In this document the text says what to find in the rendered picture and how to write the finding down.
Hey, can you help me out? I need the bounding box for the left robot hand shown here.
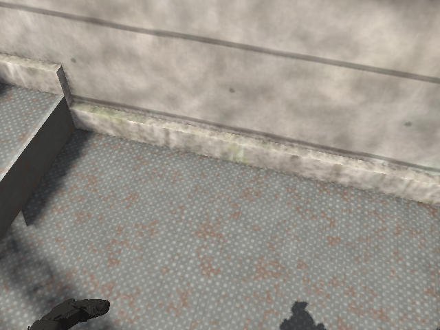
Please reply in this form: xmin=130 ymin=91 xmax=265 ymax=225
xmin=27 ymin=298 xmax=110 ymax=330

